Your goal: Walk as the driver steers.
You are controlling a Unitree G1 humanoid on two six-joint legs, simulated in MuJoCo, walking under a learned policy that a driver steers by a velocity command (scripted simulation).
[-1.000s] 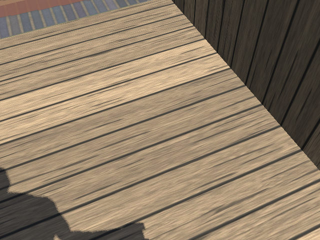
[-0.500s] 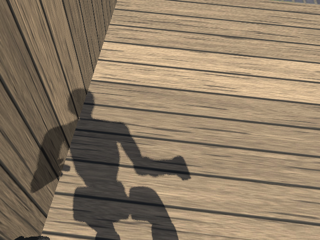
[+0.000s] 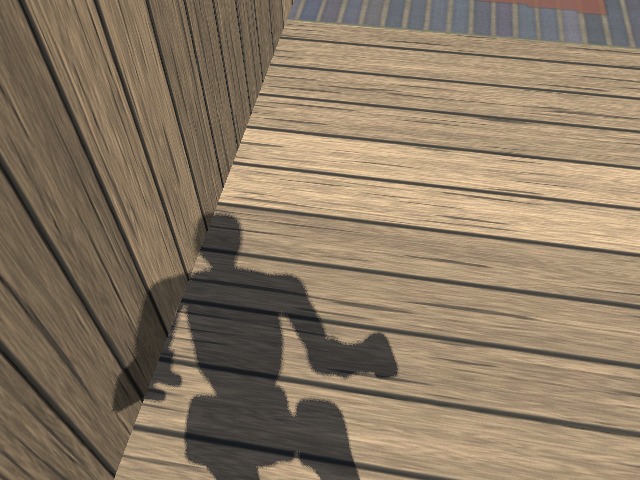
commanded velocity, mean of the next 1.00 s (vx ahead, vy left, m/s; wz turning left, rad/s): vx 0.26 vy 0.00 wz -0.57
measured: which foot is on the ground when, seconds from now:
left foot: up 0.00-0.10, down 0.12-0.56, up 0.58-1.00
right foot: down 0.00-0.12, up 0.14-0.54, down 0.56-1.00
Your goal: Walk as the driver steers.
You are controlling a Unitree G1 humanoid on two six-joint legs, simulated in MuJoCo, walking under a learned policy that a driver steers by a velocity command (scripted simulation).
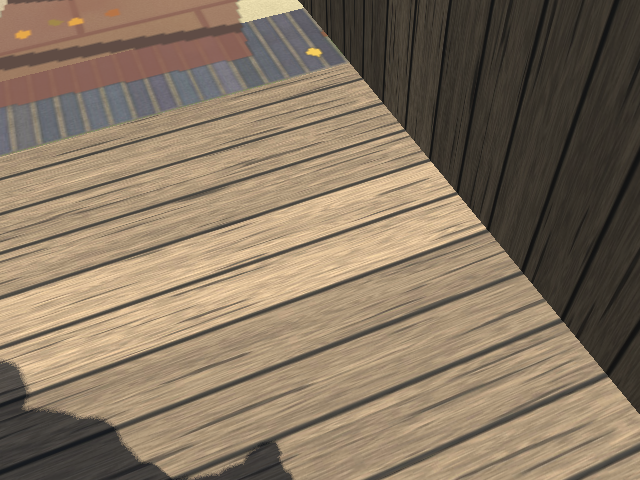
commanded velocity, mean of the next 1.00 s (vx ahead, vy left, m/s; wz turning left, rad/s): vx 0.96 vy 0.00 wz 0.81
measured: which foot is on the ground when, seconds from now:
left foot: up 0.00-0.12, down 0.14-0.62, up 0.64-1.00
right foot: down 0.00-0.16, up 0.18-0.58, down 0.60-1.00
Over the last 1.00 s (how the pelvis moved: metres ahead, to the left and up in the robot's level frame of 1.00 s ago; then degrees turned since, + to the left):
0.18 -0.13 0.00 -33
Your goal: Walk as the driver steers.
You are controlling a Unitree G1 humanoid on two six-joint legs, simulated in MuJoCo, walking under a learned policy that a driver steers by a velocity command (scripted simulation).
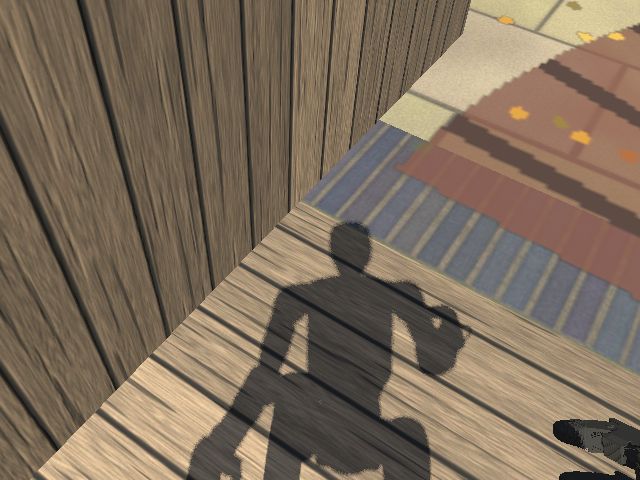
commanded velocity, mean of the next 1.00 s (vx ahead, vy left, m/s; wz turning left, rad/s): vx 1.00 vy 0.00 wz -0.70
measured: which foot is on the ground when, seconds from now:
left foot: up 0.00-0.08, down 0.10-0.58, up 0.60-0.98, down 1.00-1.00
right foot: down 0.00-0.10, up 0.12-0.56, down 0.58-1.00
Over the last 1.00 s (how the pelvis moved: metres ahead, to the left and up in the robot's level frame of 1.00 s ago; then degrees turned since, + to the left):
0.79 0.28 -0.02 52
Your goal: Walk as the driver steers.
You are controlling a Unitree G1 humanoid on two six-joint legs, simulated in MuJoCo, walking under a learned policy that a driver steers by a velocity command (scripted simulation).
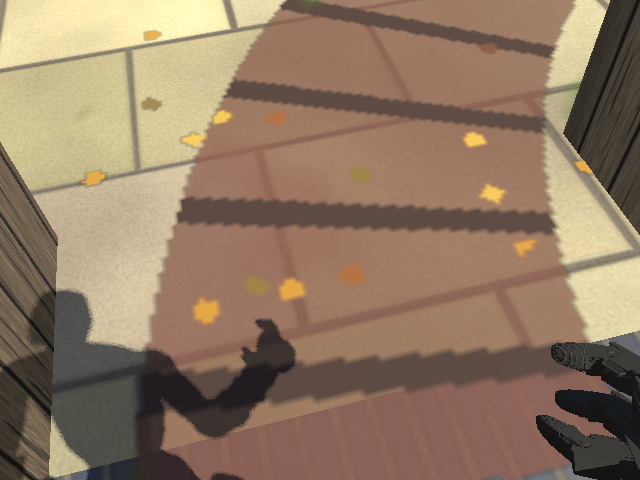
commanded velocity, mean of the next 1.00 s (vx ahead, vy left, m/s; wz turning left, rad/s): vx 0.87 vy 0.00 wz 0.18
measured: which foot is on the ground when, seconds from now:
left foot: down 0.00-0.46, up 0.48-0.88, down 0.90-1.00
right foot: down 0.00-0.02, up 0.04-0.44, down 0.46-0.90, up 0.92-1.00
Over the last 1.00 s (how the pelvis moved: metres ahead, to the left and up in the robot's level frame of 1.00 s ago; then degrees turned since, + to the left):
0.88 -0.17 0.00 -47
